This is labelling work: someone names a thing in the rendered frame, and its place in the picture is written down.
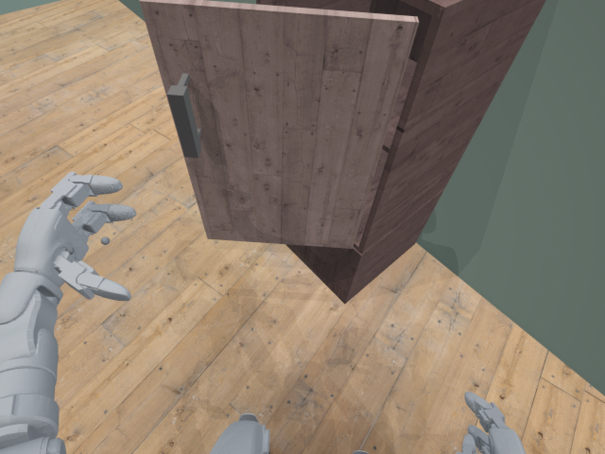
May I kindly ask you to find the cupboard door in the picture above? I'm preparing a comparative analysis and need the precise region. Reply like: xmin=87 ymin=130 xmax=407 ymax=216
xmin=139 ymin=0 xmax=419 ymax=249

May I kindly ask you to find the robot right hand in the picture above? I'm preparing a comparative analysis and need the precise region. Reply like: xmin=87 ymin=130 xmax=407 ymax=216
xmin=457 ymin=392 xmax=526 ymax=454

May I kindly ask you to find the robot left hand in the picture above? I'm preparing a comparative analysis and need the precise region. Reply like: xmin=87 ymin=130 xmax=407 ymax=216
xmin=13 ymin=171 xmax=136 ymax=301

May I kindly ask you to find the robot left thigh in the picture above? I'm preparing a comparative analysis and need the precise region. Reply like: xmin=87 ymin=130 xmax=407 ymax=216
xmin=210 ymin=420 xmax=269 ymax=454

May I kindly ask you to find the left robot forearm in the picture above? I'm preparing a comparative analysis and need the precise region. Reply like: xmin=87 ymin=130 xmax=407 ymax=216
xmin=0 ymin=271 xmax=63 ymax=449

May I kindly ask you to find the robot left shin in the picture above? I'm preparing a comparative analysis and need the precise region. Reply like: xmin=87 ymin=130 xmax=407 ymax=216
xmin=238 ymin=413 xmax=259 ymax=423

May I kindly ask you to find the handle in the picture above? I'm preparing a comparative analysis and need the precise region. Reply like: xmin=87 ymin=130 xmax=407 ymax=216
xmin=167 ymin=73 xmax=201 ymax=158

